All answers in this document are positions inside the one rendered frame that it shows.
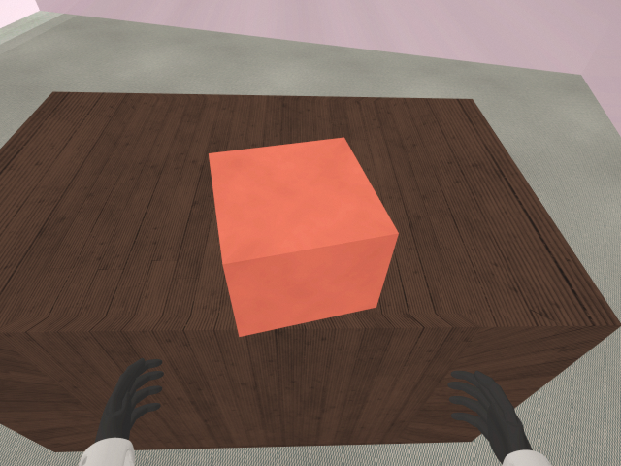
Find right robot hand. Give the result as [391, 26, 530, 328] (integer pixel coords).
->
[448, 371, 532, 464]

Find pedestal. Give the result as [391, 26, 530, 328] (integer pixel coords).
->
[0, 92, 621, 452]

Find left robot hand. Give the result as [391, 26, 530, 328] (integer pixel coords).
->
[95, 358, 164, 443]

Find carton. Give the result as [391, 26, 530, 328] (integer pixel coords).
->
[209, 138, 399, 337]

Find left robot forearm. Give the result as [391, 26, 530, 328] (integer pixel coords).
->
[79, 438, 135, 466]

